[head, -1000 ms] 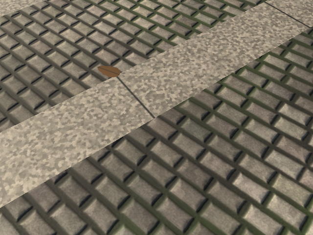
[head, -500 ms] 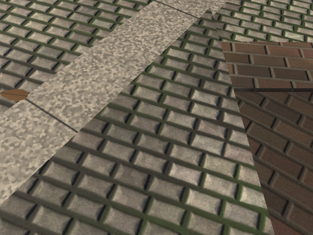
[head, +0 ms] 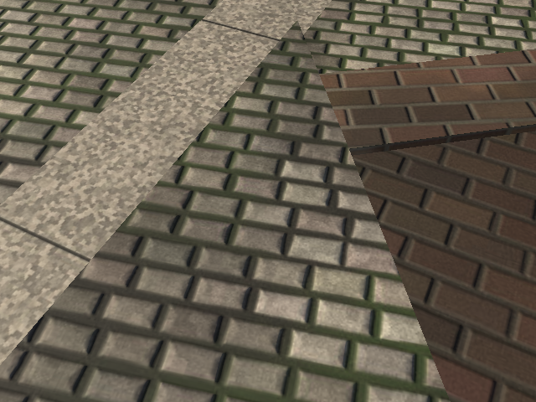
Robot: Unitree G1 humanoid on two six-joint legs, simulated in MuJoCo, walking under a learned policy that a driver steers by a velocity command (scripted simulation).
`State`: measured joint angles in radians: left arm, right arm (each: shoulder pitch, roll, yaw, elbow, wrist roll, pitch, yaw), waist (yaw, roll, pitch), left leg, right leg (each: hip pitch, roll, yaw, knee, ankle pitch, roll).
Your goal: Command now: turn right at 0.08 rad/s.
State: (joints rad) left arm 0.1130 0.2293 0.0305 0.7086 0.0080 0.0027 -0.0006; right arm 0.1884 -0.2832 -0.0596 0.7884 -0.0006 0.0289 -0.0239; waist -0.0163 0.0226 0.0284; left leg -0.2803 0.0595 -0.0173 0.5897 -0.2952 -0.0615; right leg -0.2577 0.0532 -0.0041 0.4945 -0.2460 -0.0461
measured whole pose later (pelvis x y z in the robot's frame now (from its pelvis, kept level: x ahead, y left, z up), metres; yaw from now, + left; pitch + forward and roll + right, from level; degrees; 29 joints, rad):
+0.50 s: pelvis +0.00 +0.02 +0.00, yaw +0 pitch -2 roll +0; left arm 0.18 0.23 0.05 0.91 0.01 0.01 0.02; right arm 0.20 -0.23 -0.03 0.90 -0.01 -0.01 -0.03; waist 0.00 0.00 0.04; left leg -0.19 0.02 0.00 0.51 -0.30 -0.02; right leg -0.21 0.02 0.01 0.52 -0.27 -0.01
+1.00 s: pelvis +0.06 +0.04 +0.00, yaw +0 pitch +0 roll +0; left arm 0.27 0.25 0.06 1.02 -0.03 -0.06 0.01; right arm 0.33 -0.23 -0.05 1.01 0.02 -0.11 0.00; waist -0.01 -0.03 0.00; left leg -0.17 -0.01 0.03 0.53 -0.36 0.04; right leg -0.30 0.01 0.03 0.83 -0.45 -0.02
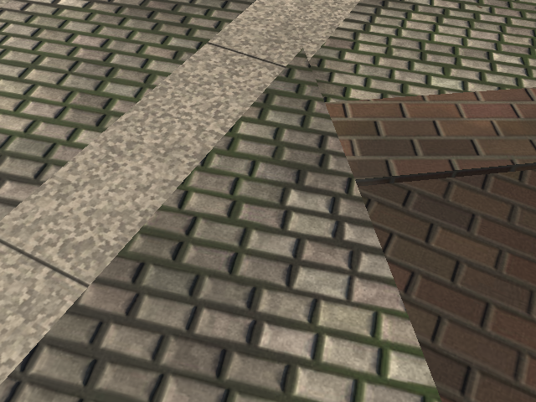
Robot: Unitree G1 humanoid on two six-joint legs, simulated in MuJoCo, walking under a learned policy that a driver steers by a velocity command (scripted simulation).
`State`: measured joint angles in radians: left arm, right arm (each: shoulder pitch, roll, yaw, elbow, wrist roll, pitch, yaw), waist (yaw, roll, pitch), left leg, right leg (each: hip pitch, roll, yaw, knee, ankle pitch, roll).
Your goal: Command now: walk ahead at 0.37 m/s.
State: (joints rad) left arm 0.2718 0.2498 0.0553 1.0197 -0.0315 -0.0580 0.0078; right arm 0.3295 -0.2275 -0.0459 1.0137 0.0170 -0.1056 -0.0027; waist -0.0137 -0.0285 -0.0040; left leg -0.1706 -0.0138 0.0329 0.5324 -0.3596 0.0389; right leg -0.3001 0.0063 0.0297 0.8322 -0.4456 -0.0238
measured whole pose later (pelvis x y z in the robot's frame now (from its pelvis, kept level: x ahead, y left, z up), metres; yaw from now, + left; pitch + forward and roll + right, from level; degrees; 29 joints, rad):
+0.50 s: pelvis +0.25 -0.05 +0.00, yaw +3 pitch +0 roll -1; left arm 0.11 0.24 0.05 0.93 0.00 -0.10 -0.04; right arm 0.34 -0.25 -0.05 0.98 0.04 -0.08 -0.02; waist -0.01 0.03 0.05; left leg -0.40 0.06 -0.06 1.22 -0.34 0.05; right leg -0.31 0.03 -0.10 0.46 -0.14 -0.06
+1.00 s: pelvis +0.53 +0.04 -0.01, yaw +19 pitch +1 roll -1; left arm 0.25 0.28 0.05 0.92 -0.02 -0.10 0.00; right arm 0.13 -0.27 -0.08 0.75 0.02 -0.06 0.04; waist 0.01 0.00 0.07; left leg -0.47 -0.05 0.05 0.62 -0.18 0.09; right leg -0.25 -0.04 -0.04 1.18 -0.47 0.00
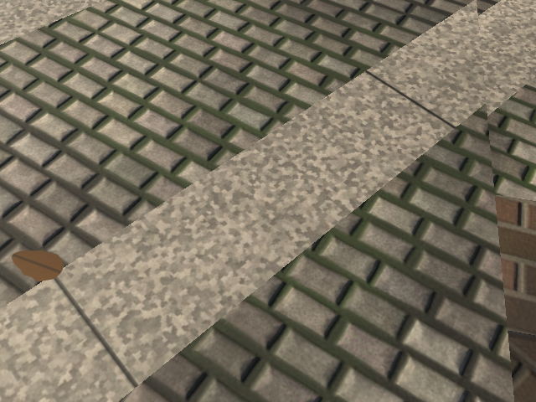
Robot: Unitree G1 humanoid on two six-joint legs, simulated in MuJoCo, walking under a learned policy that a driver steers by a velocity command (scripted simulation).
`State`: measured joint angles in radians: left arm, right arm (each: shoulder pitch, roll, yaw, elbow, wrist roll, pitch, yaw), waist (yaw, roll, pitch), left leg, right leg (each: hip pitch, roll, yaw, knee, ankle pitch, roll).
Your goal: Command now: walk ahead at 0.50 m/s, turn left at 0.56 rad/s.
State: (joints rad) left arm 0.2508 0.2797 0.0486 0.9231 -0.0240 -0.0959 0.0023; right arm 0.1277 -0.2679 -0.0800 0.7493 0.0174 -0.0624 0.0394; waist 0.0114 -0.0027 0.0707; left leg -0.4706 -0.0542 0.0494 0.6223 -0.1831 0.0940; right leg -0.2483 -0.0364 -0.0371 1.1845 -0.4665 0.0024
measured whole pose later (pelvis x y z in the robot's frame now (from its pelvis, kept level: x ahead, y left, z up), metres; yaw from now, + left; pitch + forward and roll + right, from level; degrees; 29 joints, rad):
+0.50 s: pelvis +0.30 -0.04 +0.01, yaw +12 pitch +2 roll -1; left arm 0.13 0.27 0.05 0.78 0.00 -0.13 -0.03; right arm 0.35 -0.27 -0.06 0.78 0.02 -0.05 -0.01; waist -0.02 0.02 0.00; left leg -0.31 -0.07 -0.13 1.12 -0.47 0.04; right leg -0.40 0.04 -0.02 0.53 -0.16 -0.04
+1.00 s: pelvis +0.55 +0.07 +0.01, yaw +12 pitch +2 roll -1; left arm 0.37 0.29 0.04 0.89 -0.03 -0.07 -0.01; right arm 0.08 -0.25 -0.04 0.65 0.00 -0.09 0.02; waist 0.05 -0.02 0.02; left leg -0.44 0.00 0.05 0.55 -0.16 0.04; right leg -0.27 -0.01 0.05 1.03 -0.46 -0.02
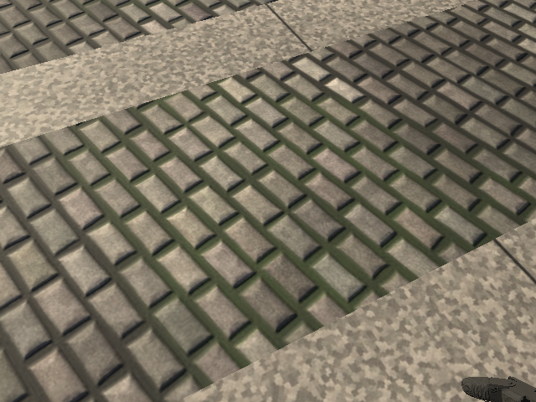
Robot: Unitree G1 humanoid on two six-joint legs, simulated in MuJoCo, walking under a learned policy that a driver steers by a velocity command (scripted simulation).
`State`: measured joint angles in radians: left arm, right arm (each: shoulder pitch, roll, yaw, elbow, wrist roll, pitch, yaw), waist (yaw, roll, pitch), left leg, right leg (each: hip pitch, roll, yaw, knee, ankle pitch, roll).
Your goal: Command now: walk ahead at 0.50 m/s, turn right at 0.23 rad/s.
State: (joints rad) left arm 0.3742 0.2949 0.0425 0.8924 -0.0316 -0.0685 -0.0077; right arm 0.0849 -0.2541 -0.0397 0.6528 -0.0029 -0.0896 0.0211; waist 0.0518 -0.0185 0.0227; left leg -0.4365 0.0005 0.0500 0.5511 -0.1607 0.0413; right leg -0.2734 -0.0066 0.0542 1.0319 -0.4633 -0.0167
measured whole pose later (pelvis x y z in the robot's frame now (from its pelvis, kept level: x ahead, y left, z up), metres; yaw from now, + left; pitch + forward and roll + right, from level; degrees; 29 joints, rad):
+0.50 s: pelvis +0.25 -0.05 -0.01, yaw -16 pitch +3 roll +1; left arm 0.09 0.29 0.07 0.67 0.00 -0.04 -0.04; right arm 0.25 -0.29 -0.06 0.81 0.00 -0.05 -0.02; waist -0.03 -0.02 0.07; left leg -0.22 0.03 0.09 1.06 -0.58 -0.05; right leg -0.53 0.04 -0.03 0.62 -0.13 -0.08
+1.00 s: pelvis +0.35 -0.03 +0.01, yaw -33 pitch +2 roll +0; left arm 0.16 0.33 0.08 0.63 -0.01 0.04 0.02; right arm 0.18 -0.27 -0.05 0.71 -0.03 -0.02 -0.02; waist 0.00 -0.04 0.02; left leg -0.34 -0.01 -0.05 0.53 -0.22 0.00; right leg -0.50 0.14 0.17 0.95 -0.49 0.02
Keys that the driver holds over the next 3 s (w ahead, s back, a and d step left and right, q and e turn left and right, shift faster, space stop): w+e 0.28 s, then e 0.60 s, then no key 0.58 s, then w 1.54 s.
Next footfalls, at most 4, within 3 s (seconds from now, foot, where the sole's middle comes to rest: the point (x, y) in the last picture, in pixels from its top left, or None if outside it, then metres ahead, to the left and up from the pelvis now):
0.44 right None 0.37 -0.16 -0.77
0.90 left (268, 395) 0.48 0.04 -0.77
1.24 right None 0.29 -0.16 -0.77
2.24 right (431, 327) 0.68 -0.38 -0.77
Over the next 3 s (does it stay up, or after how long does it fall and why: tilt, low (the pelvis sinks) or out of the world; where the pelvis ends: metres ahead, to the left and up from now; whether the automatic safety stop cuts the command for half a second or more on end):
stays up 0.97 -0.39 0.02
